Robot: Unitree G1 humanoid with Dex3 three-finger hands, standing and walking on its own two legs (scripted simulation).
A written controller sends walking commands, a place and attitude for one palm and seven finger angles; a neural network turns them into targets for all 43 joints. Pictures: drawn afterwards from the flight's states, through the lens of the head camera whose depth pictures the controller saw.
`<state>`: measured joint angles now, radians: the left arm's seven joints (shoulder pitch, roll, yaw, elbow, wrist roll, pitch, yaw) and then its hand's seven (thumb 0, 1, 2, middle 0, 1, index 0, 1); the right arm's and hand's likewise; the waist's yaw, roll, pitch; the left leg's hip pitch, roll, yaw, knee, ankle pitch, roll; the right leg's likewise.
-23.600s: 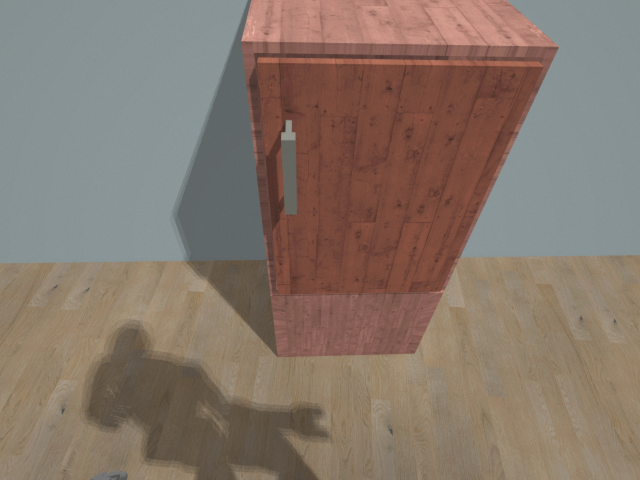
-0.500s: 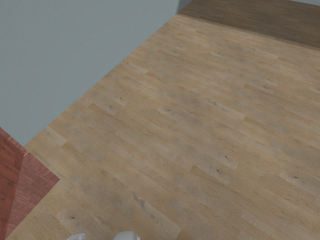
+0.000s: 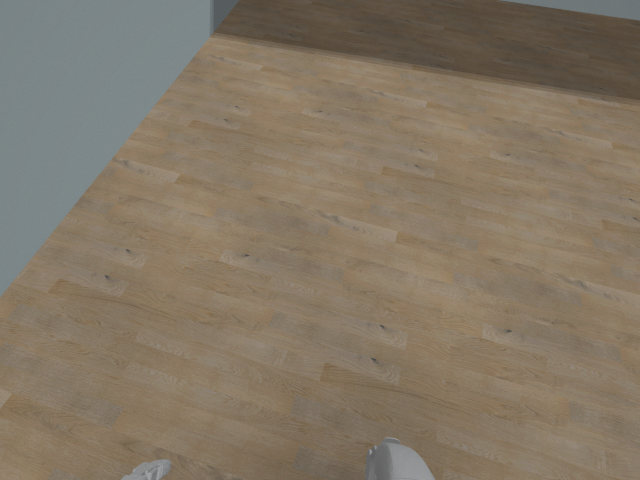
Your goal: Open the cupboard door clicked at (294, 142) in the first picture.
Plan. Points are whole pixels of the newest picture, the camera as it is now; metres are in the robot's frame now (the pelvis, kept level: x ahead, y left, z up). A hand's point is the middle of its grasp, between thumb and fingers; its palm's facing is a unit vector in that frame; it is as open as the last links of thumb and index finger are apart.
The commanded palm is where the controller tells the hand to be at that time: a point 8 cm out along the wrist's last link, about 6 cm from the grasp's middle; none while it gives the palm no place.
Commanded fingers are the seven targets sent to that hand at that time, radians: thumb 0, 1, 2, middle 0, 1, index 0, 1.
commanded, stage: walk to a spot facing it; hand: left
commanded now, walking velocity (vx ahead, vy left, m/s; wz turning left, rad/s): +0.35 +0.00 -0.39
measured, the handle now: out of the picture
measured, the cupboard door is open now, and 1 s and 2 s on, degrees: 43 43 43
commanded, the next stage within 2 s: turn to face it in 0.78 s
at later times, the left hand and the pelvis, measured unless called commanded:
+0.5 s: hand (241, 375) +0.29 +0.14 -0.18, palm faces -0.05 -0.98 -0.20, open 7.1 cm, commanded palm none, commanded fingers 0.00 0.90 0.90 -0.20 -0.30 -0.20 -0.30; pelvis +0.23 -0.05 -0.01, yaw -7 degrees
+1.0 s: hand (295, 233) +0.59 +0.08 -0.17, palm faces -0.27 -0.94 -0.22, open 7.3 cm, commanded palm none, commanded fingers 0.00 0.90 0.90 -0.20 -0.30 -0.20 -0.30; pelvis +0.45 -0.09 -0.01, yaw -15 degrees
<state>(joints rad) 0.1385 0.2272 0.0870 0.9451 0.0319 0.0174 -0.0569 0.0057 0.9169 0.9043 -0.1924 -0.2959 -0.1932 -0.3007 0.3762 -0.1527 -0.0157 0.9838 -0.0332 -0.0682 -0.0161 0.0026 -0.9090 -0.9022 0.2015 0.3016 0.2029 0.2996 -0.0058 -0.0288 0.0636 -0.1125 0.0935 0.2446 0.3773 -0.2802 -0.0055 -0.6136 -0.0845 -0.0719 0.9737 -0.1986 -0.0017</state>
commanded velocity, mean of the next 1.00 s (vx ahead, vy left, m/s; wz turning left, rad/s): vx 0.28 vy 0.00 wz -0.15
